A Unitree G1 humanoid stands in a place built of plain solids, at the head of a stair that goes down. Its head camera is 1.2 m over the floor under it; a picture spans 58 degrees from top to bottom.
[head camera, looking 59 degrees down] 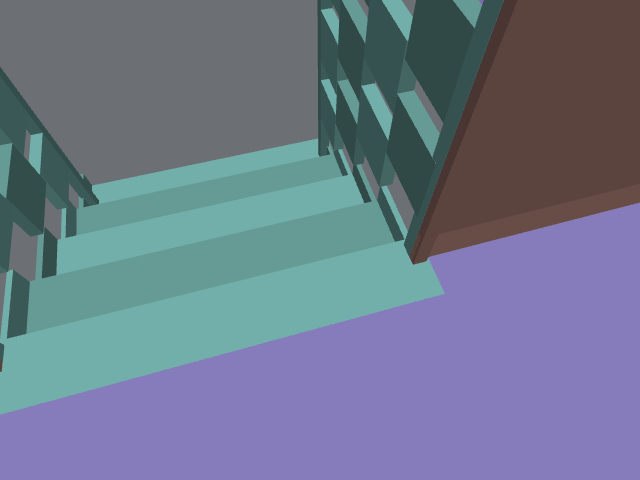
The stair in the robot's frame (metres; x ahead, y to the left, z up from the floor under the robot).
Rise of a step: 0.16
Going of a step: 0.28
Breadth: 1.32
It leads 16 degrees to the left of straight ahead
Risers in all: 5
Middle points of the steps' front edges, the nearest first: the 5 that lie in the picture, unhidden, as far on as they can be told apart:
0.56 0.32 0.00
0.83 0.39 -0.16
1.10 0.47 -0.33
1.37 0.54 -0.49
1.64 0.62 -0.65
